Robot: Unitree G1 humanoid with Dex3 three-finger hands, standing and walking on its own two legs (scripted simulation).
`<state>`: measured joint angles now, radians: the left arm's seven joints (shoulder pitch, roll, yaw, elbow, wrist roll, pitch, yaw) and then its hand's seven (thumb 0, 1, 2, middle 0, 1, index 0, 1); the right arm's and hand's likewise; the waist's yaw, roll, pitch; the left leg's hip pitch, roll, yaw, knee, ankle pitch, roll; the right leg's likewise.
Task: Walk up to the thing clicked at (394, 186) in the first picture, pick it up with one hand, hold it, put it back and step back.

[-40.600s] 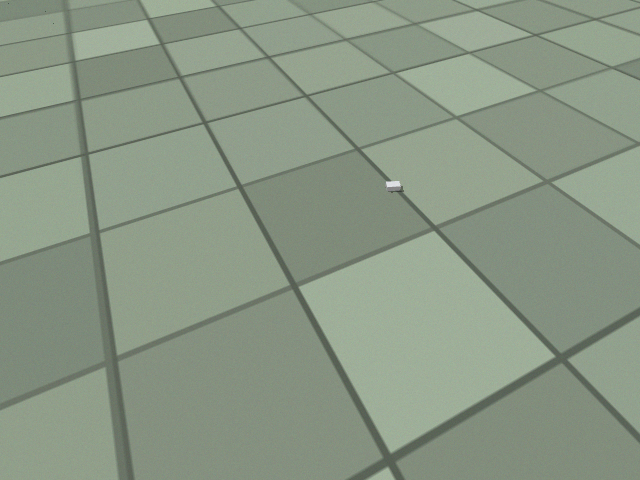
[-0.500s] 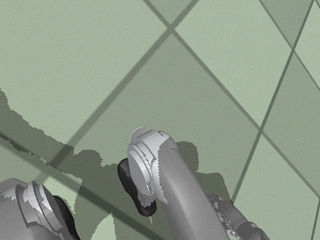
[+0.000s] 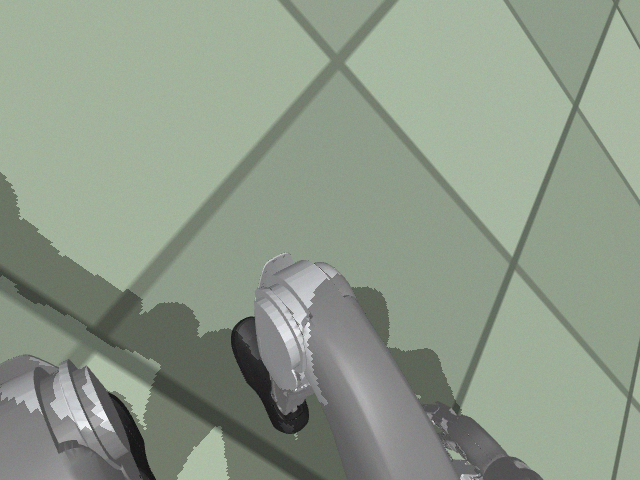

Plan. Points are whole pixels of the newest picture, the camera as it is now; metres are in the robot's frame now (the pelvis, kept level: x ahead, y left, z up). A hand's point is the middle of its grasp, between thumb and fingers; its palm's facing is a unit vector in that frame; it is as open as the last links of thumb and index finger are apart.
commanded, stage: approach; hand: left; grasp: from above
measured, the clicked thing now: out of the picture +0.53 +0.38 -0.31
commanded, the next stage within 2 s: none
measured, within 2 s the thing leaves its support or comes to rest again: neither
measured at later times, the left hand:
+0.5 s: hand out of the picture +0.51 +0.39 -0.18, palm faces -0.43 -0.11 -0.90, open 11.4 cm
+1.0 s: hand out of the picture +0.51 +0.38 -0.19, palm faces -0.42 -0.11 -0.90, open 11.0 cm
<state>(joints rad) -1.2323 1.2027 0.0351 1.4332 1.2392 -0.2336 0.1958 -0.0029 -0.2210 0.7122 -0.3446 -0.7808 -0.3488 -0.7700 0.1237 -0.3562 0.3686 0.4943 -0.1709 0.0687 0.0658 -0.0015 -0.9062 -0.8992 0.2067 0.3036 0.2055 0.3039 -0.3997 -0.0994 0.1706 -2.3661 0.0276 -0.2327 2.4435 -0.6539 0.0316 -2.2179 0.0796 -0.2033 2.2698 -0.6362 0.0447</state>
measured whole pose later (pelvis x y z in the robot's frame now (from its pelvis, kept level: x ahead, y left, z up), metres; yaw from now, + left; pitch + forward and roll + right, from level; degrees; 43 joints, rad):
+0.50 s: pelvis +0.00 +0.00 +0.00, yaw +0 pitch +31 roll -16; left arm -1.23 1.20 0.03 1.44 1.24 -0.23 0.21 0.00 -0.09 0.64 -0.45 -0.70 -0.46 -0.69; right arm 0.11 -0.34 0.36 0.52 -0.17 0.04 0.07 0.00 -0.91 -0.90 0.21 0.30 0.21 0.30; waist -0.39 -0.11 0.16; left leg -2.37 0.03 -0.23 2.45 -0.66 0.03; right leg -2.22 0.08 -0.20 2.28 -0.64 0.05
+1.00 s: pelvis +0.00 +0.00 +0.00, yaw +0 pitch +31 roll -16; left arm -1.22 1.19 0.05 1.43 1.26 -0.24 0.21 0.00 -0.04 0.60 -0.50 -0.64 -0.50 -0.63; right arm 0.12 -0.34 0.36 0.51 -0.17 0.04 0.08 0.00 -0.91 -0.90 0.21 0.30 0.21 0.30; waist -0.39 -0.10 0.17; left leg -2.37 0.03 -0.23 2.45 -0.66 0.03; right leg -2.22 0.08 -0.20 2.28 -0.64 0.05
